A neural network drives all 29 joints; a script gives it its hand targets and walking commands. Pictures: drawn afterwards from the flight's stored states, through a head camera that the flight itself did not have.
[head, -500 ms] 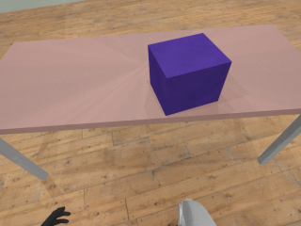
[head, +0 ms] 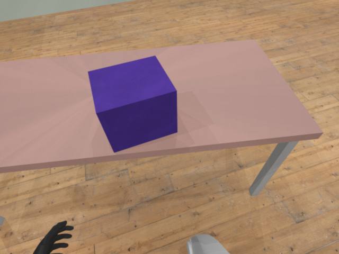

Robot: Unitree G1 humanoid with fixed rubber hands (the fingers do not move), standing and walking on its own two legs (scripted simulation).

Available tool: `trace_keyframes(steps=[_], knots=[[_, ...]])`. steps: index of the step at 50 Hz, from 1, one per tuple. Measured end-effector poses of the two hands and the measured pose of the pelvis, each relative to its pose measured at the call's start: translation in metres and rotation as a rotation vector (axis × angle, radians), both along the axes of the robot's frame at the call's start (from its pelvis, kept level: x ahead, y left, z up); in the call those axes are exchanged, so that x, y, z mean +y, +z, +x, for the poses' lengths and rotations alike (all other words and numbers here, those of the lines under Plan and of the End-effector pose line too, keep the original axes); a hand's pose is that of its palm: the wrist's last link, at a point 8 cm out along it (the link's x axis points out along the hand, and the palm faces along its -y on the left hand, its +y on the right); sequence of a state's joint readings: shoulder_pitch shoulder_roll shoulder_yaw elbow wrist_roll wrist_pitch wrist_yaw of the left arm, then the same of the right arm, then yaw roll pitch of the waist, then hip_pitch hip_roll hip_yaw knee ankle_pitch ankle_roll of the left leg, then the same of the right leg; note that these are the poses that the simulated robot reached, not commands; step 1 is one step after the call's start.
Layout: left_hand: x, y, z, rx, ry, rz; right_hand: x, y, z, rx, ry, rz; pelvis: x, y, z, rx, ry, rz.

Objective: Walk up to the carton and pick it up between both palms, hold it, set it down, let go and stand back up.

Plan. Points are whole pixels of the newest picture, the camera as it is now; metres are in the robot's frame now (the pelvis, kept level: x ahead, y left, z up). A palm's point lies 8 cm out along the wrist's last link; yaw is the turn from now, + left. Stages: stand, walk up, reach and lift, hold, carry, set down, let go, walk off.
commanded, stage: walk up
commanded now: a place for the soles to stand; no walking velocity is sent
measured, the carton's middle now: (134, 103) +0.58 +0.11 +0.00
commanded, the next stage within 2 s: none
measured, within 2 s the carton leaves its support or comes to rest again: neither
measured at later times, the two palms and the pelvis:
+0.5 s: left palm out of the picture +0.15 +0.18 -0.03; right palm out of the picture +0.11 -0.50 -0.16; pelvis +0.07 -0.17 -0.02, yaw +1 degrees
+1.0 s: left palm out of the picture +0.13 +0.19 -0.01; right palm out of the picture +0.16 -0.47 -0.14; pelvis +0.09 -0.16 +0.01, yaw +3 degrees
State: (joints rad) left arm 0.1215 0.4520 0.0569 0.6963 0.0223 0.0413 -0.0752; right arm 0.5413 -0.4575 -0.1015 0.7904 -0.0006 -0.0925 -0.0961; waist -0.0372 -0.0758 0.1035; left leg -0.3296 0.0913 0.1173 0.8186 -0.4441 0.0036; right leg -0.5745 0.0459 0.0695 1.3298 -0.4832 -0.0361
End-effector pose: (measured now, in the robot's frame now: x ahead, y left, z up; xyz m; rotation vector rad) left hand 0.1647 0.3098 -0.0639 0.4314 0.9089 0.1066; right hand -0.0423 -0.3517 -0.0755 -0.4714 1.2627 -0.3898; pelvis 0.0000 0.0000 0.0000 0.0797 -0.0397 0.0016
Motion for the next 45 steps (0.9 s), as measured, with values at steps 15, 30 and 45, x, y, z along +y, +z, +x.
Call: trace_keyframes(steps=[15,30,45], knots=[[-0.086,0.043,-0.046,0.118,0.209,0.174,-0.102,-0.007,0.149,-0.178,0.071,0.167,-0.121,0.032,0.062,-0.078,0.013,-0.039],[-0.153,0.037,-0.045,0.118,0.259,0.354,-0.157,-0.097,0.205,-0.177,0.071,0.309,-0.192,-0.016,0.073,-0.117,0.041,-0.004],[-0.142,0.067,-0.035,0.151,0.263,0.355,-0.144,-0.073,0.197,-0.084,0.059,0.32,-0.182,0.015,0.086,-0.073,0.046,-0.026]])
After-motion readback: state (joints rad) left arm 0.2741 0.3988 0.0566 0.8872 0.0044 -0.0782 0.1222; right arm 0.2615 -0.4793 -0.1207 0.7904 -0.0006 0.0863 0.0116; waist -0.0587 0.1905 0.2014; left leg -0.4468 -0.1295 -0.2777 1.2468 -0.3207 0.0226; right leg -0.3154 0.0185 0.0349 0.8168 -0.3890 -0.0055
